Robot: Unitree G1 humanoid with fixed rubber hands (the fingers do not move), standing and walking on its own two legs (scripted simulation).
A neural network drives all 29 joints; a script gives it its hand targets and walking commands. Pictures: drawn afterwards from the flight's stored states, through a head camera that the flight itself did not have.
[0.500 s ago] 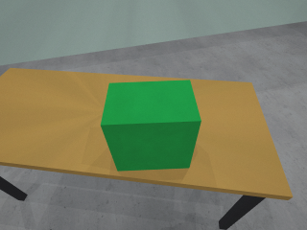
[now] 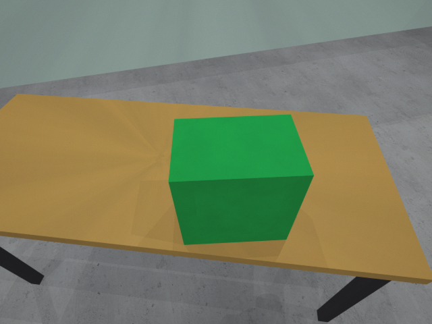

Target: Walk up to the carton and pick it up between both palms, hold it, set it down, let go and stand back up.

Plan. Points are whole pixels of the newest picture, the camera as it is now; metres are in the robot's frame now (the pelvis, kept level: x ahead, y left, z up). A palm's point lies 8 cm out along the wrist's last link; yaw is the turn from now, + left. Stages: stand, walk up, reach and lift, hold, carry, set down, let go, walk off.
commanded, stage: walk up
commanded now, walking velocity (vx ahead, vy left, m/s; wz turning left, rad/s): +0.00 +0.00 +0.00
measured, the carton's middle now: (234, 183) +0.42 +0.00 -0.01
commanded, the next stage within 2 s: stand in 1.00 s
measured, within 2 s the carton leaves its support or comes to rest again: neither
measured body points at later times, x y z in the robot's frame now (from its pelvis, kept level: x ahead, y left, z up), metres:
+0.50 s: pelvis +0.00 -0.01 +0.00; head +0.01 +0.00 +0.45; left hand -0.03 +0.21 -0.16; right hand -0.01 -0.23 -0.16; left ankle -0.01 +0.08 -0.74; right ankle -0.01 -0.16 -0.74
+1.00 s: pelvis +0.00 -0.01 +0.00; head +0.01 -0.01 +0.45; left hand -0.05 +0.19 -0.16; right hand -0.03 -0.23 -0.16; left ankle -0.01 +0.08 -0.74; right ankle -0.01 -0.16 -0.74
